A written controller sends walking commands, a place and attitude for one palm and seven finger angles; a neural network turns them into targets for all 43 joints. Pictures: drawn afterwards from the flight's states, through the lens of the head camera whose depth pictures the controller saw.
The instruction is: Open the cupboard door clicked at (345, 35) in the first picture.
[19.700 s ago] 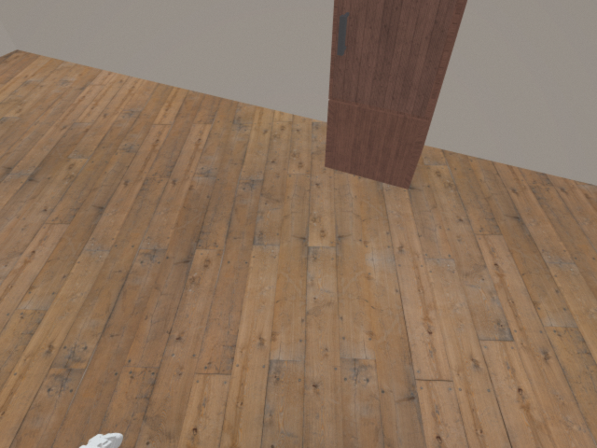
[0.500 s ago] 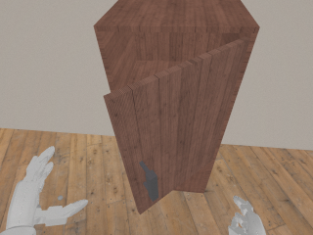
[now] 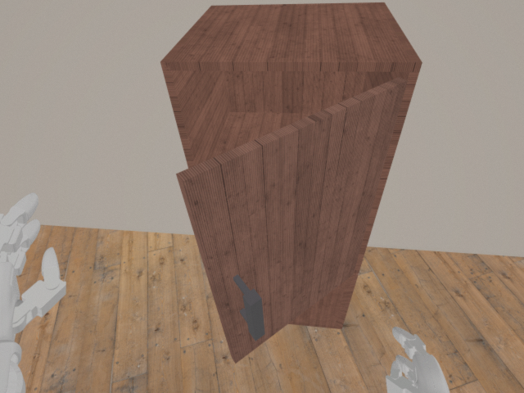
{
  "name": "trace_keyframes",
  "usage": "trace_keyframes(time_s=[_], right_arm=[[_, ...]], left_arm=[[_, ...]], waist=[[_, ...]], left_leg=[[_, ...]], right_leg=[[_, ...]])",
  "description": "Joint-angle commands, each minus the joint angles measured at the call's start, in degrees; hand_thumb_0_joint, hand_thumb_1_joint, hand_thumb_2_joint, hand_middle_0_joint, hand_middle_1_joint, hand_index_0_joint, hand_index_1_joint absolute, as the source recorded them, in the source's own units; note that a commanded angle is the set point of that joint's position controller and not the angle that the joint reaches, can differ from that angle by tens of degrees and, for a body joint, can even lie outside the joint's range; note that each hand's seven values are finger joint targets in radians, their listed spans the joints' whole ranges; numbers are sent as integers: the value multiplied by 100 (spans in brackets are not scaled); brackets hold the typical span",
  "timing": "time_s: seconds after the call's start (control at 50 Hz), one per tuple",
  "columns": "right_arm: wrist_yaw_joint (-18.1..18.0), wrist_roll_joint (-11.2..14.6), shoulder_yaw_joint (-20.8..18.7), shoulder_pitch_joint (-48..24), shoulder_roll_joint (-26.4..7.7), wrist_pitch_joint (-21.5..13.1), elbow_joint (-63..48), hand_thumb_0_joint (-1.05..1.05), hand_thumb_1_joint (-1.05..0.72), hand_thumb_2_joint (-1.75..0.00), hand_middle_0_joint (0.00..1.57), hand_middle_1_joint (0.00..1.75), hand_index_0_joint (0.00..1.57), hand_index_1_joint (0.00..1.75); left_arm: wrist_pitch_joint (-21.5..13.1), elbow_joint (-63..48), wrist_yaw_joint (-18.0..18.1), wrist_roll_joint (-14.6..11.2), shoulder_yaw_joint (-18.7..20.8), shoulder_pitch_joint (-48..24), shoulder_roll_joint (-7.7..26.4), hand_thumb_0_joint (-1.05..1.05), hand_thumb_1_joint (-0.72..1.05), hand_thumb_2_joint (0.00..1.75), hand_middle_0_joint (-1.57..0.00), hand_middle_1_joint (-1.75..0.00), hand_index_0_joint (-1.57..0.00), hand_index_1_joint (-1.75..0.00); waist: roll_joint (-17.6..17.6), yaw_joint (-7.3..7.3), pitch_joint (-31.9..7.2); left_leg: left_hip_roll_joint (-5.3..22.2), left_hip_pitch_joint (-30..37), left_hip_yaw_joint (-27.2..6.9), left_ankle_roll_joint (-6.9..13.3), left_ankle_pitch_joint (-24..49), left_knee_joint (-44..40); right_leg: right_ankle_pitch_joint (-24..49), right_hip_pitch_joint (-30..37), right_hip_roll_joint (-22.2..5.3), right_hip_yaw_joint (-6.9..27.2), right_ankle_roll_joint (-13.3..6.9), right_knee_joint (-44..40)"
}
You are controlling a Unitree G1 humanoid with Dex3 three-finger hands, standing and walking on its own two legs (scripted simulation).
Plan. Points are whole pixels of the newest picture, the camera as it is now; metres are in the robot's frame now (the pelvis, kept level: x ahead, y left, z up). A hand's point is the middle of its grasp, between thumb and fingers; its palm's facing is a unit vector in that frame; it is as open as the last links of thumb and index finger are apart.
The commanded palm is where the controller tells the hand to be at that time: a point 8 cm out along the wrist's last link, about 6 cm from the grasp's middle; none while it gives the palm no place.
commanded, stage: draw the hand back to the body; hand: left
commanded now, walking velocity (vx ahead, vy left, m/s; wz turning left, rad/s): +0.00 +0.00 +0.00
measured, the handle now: (248, 307) +0.29 +0.07 -0.07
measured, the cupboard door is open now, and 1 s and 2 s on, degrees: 42 42 42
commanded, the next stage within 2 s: step back with the hand held close in 0.22 s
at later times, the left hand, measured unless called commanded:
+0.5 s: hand (67, 286) +0.18 +0.25 +0.16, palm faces +0.43 -0.77 -0.46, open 7.4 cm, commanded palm +0.12 +0.29 +0.17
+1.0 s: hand (23, 335) +0.13 +0.28 +0.15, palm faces +0.37 -0.78 -0.51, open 7.4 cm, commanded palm +0.07 +0.32 +0.17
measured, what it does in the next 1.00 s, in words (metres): shifts its weight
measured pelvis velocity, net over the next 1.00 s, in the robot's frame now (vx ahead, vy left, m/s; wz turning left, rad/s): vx -0.08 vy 0.02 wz -0.01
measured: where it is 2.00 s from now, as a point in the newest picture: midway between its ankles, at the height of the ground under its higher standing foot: outside the picture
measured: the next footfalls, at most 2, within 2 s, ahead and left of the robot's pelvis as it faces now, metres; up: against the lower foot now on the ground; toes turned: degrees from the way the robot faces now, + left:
right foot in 1.50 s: -0.11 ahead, -0.10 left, +0.00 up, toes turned +8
left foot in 1.68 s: -0.09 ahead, +0.11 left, +0.00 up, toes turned +2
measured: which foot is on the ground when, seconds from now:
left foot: down 0.00-1.00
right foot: down 0.00-1.00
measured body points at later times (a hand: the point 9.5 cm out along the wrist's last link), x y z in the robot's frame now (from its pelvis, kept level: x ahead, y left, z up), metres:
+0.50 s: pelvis -0.02 -0.01 +0.00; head -0.02 -0.04 +0.45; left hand +0.15 +0.29 +0.19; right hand +0.17 -0.24 -0.08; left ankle +0.00 +0.10 -0.74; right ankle -0.04 -0.12 -0.74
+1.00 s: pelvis -0.08 +0.02 -0.01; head -0.05 +0.02 +0.44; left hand +0.10 +0.32 +0.18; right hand +0.09 -0.23 -0.08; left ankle +0.00 +0.10 -0.74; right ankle -0.04 -0.12 -0.74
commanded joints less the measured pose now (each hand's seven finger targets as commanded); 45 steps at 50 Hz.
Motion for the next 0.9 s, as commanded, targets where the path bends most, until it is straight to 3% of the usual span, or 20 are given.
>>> trace_keyframes(time_s=[0.0,0.18,0.22,0.24,0.3,0.32,0.34,0.36,0.42,0.48,0.52,0.56,0.58,0.6,0.7,0.78,0.82,0.88], right_arm=[[-98,3,-229,-799,-567,-366,-909,0,-90,-90,20,30,20,30],[-148,6,-244,-839,-548,-515,-755,0,-90,-90,20,30,20,30],[-136,7,-245,-855,-538,-520,-762,0,-90,-90,20,30,20,30],[-135,7,-256,-842,-539,-535,-754,0,-90,-90,20,30,20,30],[-138,-7,-264,-834,-539,-550,-733,0,-90,-90,20,30,20,30],[-140,6,-250,-901,-553,-566,-725,0,-90,-90,20,30,20,30],[-164,45,-241,-798,-654,-435,-904,0,-90,-90,20,30,20,30],[-165,7,-257,-795,-591,-328,-789,0,-90,-90,20,30,20,30],[-148,-19,-314,-754,-633,-149,-884,0,-90,-90,20,30,20,30],[-172,-15,-360,-749,-663,-32,-982,0,-90,-90,20,30,20,30],[-173,8,-378,-739,-629,47,-1077,0,-90,-90,20,30,20,30],[-178,21,-398,-741,-617,112,-1137,0,-90,-90,20,30,20,30],[-195,24,-413,-776,-630,135,-1138,0,-90,-90,20,30,20,30],[-189,41,-411,-742,-598,158,-1171,0,-90,-90,20,30,20,30],[-203,57,-440,-713,-609,187,-1211,0,-90,-90,20,30,20,30],[-199,50,-459,-716,-650,153,-1203,0,-90,-90,20,30,20,30],[-185,64,-447,-663,-635,124,-1223,0,-90,-90,20,30,20,30],[-195,37,-445,-664,-696,57,-1233,0,-90,-90,20,30,20,30]], left_arm=[[-398,-1265,69,10,624,-525,1131,0,90,90,-20,-30,-20,-30],[-496,-1110,81,22,636,-536,1115,0,90,90,-20,-30,-20,-30],[-508,-1046,61,-1,550,-533,1004,0,90,90,-20,-30,-20,-30],[-537,-1109,61,7,577,-550,1047,0,90,90,-20,-30,-20,-30],[-550,-1046,54,-6,598,-462,1059,0,90,90,-20,-30,-20,-30],[-598,-1384,67,19,553,-1109,1159,0,90,90,-20,-30,-20,-30],[-793,-1404,106,65,1267,-1405,1823,0,90,90,-20,-30,-20,-30],[-779,-846,42,78,919,-795,1350,0,90,90,-20,-30,-20,-30],[-856,-880,7,107,765,-241,1172,0,90,90,-20,-30,-20,-30],[-891,-1171,43,102,882,62,1303,0,90,90,-20,-30,-20,-30],[-880,-1324,68,85,984,224,1382,0,90,90,-20,-30,-20,-30],[-876,-1460,98,69,1089,295,1485,0,90,90,-20,-30,-20,-30],[-879,-1486,124,67,1156,327,1557,0,90,90,-20,-30,-20,-30],[-853,-1438,136,56,1156,400,1521,0,90,90,-20,-30,-20,-30],[-864,-1484,188,58,1123,416,1510,0,90,90,-20,-30,-20,-30],[-925,-1550,228,82,1131,435,1523,0,90,90,-20,-30,-20,-30],[-963,-1573,252,96,1110,451,1499,0,90,90,-20,-30,-20,-30],[-1066,-1709,294,149,1196,414,1573,0,90,90,-20,-30,-20,-30]], waist=[[-130,27,-332],[15,27,-43],[-151,10,59],[-49,17,-41],[-180,30,-118],[-68,-19,-149],[-436,-257,341],[-641,-295,296],[-323,-291,-113],[-92,-268,-609],[-253,-267,-872],[-340,-282,-947],[-196,-268,-970],[-320,-278,-976],[-302,-314,-751],[-194,-338,-551],[-315,-355,-464],[-33,-363,-300]], left_leg=[[194,443,-244,-42,1205,-415],[162,472,-188,-31,963,-436],[167,465,-199,-24,827,-476],[157,519,-180,-16,850,-459],[162,557,-171,-6,907,-459],[133,592,-169,1,875,-440],[235,225,-294,91,549,-219],[216,202,-340,88,541,-81],[293,241,-309,43,1056,-137],[371,290,-304,29,1781,-190],[430,327,-284,20,2177,-133],[448,246,-262,12,2265,-70],[458,182,-270,18,2391,-48],[467,135,-277,-4,2410,-49],[487,-252,-329,-4,1702,-117],[473,-657,-392,31,741,-221],[460,-819,-434,33,202,-263],[543,-1335,-670,112,-645,-524]], right_leg=[[1254,-373,14,27,-71,-427],[1040,-507,12,76,-75,-643],[882,-568,26,85,-52,-681],[909,-539,16,106,-56,-677],[998,-485,7,115,-43,-685],[969,-521,7,152,-43,-727],[1058,-1182,-222,636,6,-1042],[1041,-1226,-332,637,-1,-1083],[1507,-1042,-368,478,3,-785],[2053,-716,-326,332,39,-437],[2381,-619,-285,330,63,-247],[2586,-610,-281,375,73,-162],[2748,-540,-312,363,54,-80],[2768,-537,-286,370,61,-31],[2160,-720,-262,475,70,-83],[1414,-846,-263,575,51,-217],[900,-941,-257,625,35,-298],[256,-844,-163,577,33,-254]])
